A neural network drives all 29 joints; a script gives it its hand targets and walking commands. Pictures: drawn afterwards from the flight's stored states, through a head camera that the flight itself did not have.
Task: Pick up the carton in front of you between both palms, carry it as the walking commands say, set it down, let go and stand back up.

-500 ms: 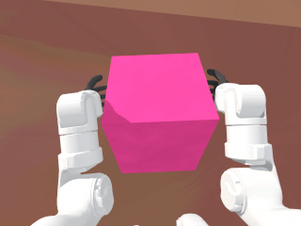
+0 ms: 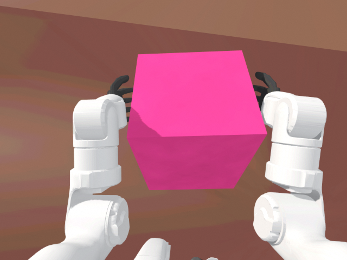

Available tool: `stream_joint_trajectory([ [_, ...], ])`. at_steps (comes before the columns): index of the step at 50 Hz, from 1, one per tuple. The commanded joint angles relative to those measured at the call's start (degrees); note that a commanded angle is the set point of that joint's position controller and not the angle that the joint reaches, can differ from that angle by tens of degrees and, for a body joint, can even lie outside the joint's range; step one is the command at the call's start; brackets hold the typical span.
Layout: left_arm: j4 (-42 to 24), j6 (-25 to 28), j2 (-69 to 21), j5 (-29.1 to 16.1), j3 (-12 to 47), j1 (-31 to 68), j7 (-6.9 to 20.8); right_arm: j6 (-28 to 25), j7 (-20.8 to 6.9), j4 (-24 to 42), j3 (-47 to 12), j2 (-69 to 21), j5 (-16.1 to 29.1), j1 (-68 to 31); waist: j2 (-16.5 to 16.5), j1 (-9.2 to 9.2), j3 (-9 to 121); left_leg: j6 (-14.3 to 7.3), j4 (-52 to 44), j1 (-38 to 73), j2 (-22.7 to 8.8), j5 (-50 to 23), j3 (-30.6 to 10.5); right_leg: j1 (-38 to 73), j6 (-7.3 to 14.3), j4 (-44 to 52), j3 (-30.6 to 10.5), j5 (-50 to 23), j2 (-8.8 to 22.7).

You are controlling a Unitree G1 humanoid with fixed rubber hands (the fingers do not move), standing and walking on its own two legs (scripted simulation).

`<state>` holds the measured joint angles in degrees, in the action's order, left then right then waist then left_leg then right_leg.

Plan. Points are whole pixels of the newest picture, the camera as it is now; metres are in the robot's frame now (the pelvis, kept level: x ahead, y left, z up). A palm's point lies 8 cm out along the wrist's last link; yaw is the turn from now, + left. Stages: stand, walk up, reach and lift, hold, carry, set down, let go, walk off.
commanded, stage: carry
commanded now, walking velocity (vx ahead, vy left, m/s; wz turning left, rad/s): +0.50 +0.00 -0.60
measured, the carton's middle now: (190, 127) +0.39 +0.03 +0.08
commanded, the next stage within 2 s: none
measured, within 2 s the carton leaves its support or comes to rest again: neither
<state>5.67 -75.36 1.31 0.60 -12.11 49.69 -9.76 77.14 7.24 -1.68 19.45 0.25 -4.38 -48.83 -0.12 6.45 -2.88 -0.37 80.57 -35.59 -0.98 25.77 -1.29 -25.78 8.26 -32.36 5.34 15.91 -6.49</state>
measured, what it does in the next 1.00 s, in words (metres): climbs, turning right: left foot, then right foot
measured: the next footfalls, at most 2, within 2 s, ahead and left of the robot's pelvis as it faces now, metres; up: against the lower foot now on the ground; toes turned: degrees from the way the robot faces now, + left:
left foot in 0.22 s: +0.33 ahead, +0.16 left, +0.02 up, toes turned -5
right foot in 0.66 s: +0.52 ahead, -0.14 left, +0.03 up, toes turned -31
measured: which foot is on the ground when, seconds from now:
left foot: up 0.00-0.20, down 0.22-0.64, up 0.66-1.00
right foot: down 0.00-0.24, up 0.26-0.64, down 0.66-1.00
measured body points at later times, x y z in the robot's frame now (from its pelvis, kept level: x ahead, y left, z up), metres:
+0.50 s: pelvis +0.30 +0.05 +0.03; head +0.35 +0.05 +0.48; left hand +0.73 +0.05 +0.18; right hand +0.61 -0.23 +0.18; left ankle +0.29 +0.17 -0.71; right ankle +0.32 -0.09 -0.62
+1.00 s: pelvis +0.57 -0.09 +0.04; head +0.61 -0.12 +0.49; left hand +0.99 -0.16 +0.20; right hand +0.83 -0.42 +0.20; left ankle +0.76 -0.04 -0.63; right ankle +0.48 -0.12 -0.69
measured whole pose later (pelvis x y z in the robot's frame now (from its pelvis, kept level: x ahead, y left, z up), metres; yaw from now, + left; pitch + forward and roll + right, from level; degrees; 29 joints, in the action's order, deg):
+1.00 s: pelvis +0.57 -0.09 +0.04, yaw -32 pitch +6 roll +0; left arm 3.1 -74.6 -0.5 2.3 -14.7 48.7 -9.0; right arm 76.5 7.3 -0.1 17.6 0.5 -4.0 -48.1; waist 0.5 2.7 -0.5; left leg 0.3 52.9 -45.1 -4.5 17.0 2.3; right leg -15.2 3.7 -30.1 -0.2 24.5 -4.8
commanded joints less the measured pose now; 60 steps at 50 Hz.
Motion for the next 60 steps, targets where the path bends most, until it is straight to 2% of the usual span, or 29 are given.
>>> stream_joint_trajectory([
  [1,-13.14,0.70,-64.80,-29.51,34.30,50.70,14.17,-1.46,-10.08,2.85,-33.07,-52.69,19.13,-40.03,-0.77,-2.79,35.44,0.63,-7.73,-10.14,-2.52,1.72,-0.33,30.65,9.72,6.08,-24.42,-18.97,17.23],
  [8,-3.71,0.00,-62.76,-23.85,32.10,43.36,15.43,-1.61,-11.00,-3.08,-36.46,-56.46,19.76,-39.19,-8.51,-2.44,31.72,2.63,-38.16,1.78,1.13,-9.99,6.25,22.25,4.99,1.14,-14.93,-31.24,11.57],
  [9,-2.83,0.05,-62.53,-23.39,31.78,42.98,15.50,-1.69,-11.28,-3.47,-36.83,-57.14,20.46,-39.87,-9.00,-3.00,31.80,2.34,-42.93,6.55,2.46,-11.03,7.74,20.71,3.80,-1.06,-13.90,-31.54,10.84],
  [10,-1.83,0.07,-62.50,-23.14,31.44,42.58,15.51,-1.82,-11.56,-4.13,-36.91,-57.87,21.02,-39.83,-7.70,-5.90,33.88,1.83,-49.63,17.87,3.88,-14.47,9.57,16.64,1.53,-7.75,-11.52,-32.13,9.41],
  [11,-0.62,0.07,-62.49,-22.85,30.92,41.88,15.60,-2.12,-11.79,-5.29,-36.42,-58.07,21.54,-38.47,-4.32,-9.90,37.72,0.14,-50.82,35.06,-0.13,-15.73,6.21,7.07,-1.38,-16.22,-9.11,-26.72,7.62],
  [12,0.85,-0.03,-62.89,-22.67,30.61,40.68,15.87,-2.46,-11.90,-5.84,-35.69,-57.36,21.81,-38.02,9.03,-10.93,41.21,-4.92,-54.44,47.97,-17.87,-12.72,-18.32,-5.85,-4.81,-28.32,-6.47,0.06,4.70],
  [13,1.34,-0.07,-63.51,-22.65,30.01,41.94,16.13,-3.12,-11.84,-6.19,-35.18,-57.15,21.40,-39.16,24.54,-11.99,43.93,-12.55,-57.61,55.56,-25.09,-18.68,-39.15,-18.13,-5.92,-40.32,-6.06,17.82,0.06],
  [14,0.61,0.32,-63.86,-22.63,30.56,44.83,15.91,-3.25,-12.00,-3.76,-35.88,-58.31,22.60,-40.84,16.07,-10.90,41.45,-12.98,-55.28,54.55,-24.82,-18.71,-35.19,-21.08,-4.98,-47.88,-8.52,15.39,4.64],
  [16,-1.01,0.69,-64.32,-22.23,29.91,44.89,15.16,-3.96,-12.53,2.20,-38.08,-61.79,26.14,-46.03,5.13,-10.69,34.92,-10.80,-53.28,49.36,-21.37,-26.94,-23.60,-25.31,-5.01,-48.71,-7.95,9.43,7.53],
  [18,-2.55,0.74,-63.98,-21.76,30.08,43.42,14.13,-4.19,-12.57,6.49,-39.56,-62.47,28.20,-48.66,6.21,-9.82,32.74,-8.13,-54.88,46.85,-19.15,-24.17,-15.57,-24.65,-5.70,-43.85,-7.64,7.15,8.92],
  [22,-5.70,0.56,-61.68,-20.24,31.18,40.77,11.84,-3.26,-12.61,9.64,-39.91,-60.17,29.23,-46.22,9.84,-10.22,31.52,-8.07,-56.83,48.22,-19.32,-24.90,-6.37,-26.28,-6.66,-34.65,-4.95,7.60,9.09],
  [25,-5.72,-0.35,-59.35,-18.97,31.43,39.07,10.93,-2.01,-12.72,8.71,-39.90,-57.80,28.95,-43.84,10.91,-10.44,29.37,-5.99,-57.62,45.84,-18.50,-30.37,2.24,-21.96,-6.54,-23.10,-2.64,1.48,9.75],
  [28,-3.11,-1.17,-58.24,-18.35,31.25,37.96,11.25,-1.05,-13.21,5.27,-39.51,-56.42,28.00,-42.50,11.26,-10.04,26.60,-2.79,-57.18,41.60,-16.46,-38.95,11.04,-11.87,-4.89,-11.59,4.93,-1.63,6.41],
  [31,1.48,-1.46,-58.40,-18.45,30.24,37.14,12.29,-0.56,-13.64,1.07,-38.23,-55.93,26.74,-41.70,13.56,-5.17,29.44,0.68,-40.99,40.98,-15.07,-66.72,16.89,4.18,-2.67,-2.99,12.46,-3.06,-1.28],
  [32,2.65,-1.29,-59.25,-18.92,29.82,37.14,12.76,-0.60,-13.74,-0.39,-37.86,-56.04,26.37,-41.78,11.30,-1.39,33.01,2.63,-28.16,33.87,-13.92,-62.22,18.33,19.35,-1.18,3.72,10.78,-7.40,-1.64],
  [33,3.38,-1.04,-60.46,-19.74,29.29,36.90,13.38,-0.77,-13.80,-1.60,-37.11,-55.57,25.52,-43.31,5.49,0.87,34.24,3.71,-17.28,17.30,-11.50,-27.48,13.60,33.82,0.50,1.86,-2.12,-4.97,5.74],
  [34,3.80,-0.42,-59.67,-19.83,28.95,38.26,13.73,-0.52,-13.96,-3.35,-36.05,-57.71,24.73,-41.79,-13.74,-2.40,39.34,6.62,-0.09,-3.63,-1.99,7.04,9.77,47.00,11.91,5.00,-39.19,-16.70,23.36],
  [35,3.96,-0.36,-61.43,-21.03,28.79,39.48,14.31,-0.83,-13.66,-4.74,-34.78,-57.16,23.71,-42.93,-10.32,-0.55,39.64,5.20,8.59,-12.15,-0.14,7.66,1.34,50.29,15.46,6.83,-43.86,-24.71,22.74],
  [38,-4.76,1.17,-66.74,-26.04,31.57,48.72,15.60,-1.79,-12.40,-2.31,-34.48,-59.46,22.94,-45.08,-0.99,-2.08,33.77,1.84,4.23,-14.72,-4.73,1.76,-1.39,38.14,9.60,4.21,-28.99,-25.25,19.54],
  [40,-8.37,1.50,-68.07,-28.00,32.51,51.49,15.63,-2.12,-11.29,-0.54,-34.20,-59.52,22.35,-44.27,-2.37,-3.14,34.21,1.44,-0.29,-11.09,-5.46,0.17,-0.57,31.31,7.82,6.13,-25.57,-17.80,18.02],
  [46,-11.49,1.30,-64.65,-27.10,33.00,47.78,15.11,-2.52,-9.60,3.27,-36.26,-56.95,20.69,-41.21,-4.25,-2.91,33.65,1.98,-19.57,-11.66,-4.30,-6.64,2.91,30.94,8.03,6.54,-19.54,-23.01,16.82],
  [51,-7.43,0.20,-59.21,-22.26,32.20,40.73,14.39,-1.17,-11.07,0.71,-39.55,-56.50,23.21,-39.96,-7.94,-2.45,31.25,-1.48,-39.56,-1.62,0.79,-12.72,10.12,32.23,2.81,2.85,-10.63,-38.67,15.37],
  [53,-4.45,-0.04,-58.12,-20.69,31.29,38.83,14.34,-1.06,-12.23,-2.99,-39.59,-57.32,24.42,-39.25,-6.88,-7.19,33.98,-3.09,-49.65,15.31,6.69,-16.23,15.99,28.62,-1.30,-8.69,-3.70,-53.79,13.50],
  [54,-3.05,0.09,-57.74,-19.70,30.62,38.39,14.36,-1.24,-12.92,-4.93,-39.21,-58.06,25.07,-38.43,-4.81,-10.60,37.30,-4.77,-51.13,30.57,3.91,-18.71,11.87,19.53,-3.89,-16.96,-2.47,-45.25,12.60],
  [55,-2.03,0.02,-58.18,-19.00,30.00,38.36,14.53,-1.66,-13.45,-6.25,-38.51,-57.62,25.30,-38.48,6.15,-11.70,42.11,-11.85,-51.38,46.23,-10.48,-13.22,-13.94,1.70,-7.33,-29.33,-2.80,-23.88,8.91],
  [56,-1.31,0.00,-58.36,-18.69,29.27,39.38,14.72,-2.25,-13.85,-7.52,-38.18,-59.48,26.05,-39.50,20.06,-13.23,41.40,-20.41,-57.42,53.86,-17.01,-23.92,-36.57,-13.72,-8.87,-43.62,-4.22,10.18,-1.90],
  [57,-1.04,0.36,-58.94,-18.37,29.05,41.55,14.46,-2.39,-14.26,-5.81,-38.54,-60.98,27.79,-41.56,14.30,-12.38,39.33,-21.59,-55.37,55.36,-17.29,-28.16,-34.63,-20.37,-7.94,-50.91,-7.75,13.70,1.73],
  [59,-2.38,0.99,-59.12,-17.38,27.01,42.86,13.72,-3.30,-14.70,-0.31,-39.99,-64.51,31.33,-48.88,1.88,-12.66,35.31,-18.82,-53.59,47.82,-14.83,-33.44,-26.18,-21.81,-6.76,-47.37,-8.39,11.45,6.18],
  [60,-2.34,0.93,-58.74,-16.84,26.36,42.37,13.26,-3.44,-14.60,1.94,-41.07,-65.93,32.85,-51.95,1.16,-11.78,34.87,-16.88,-54.73,44.68,-13.41,-30.31,-23.55,-20.46,-6.71,-42.17,-8.81,9.63,7.65],
])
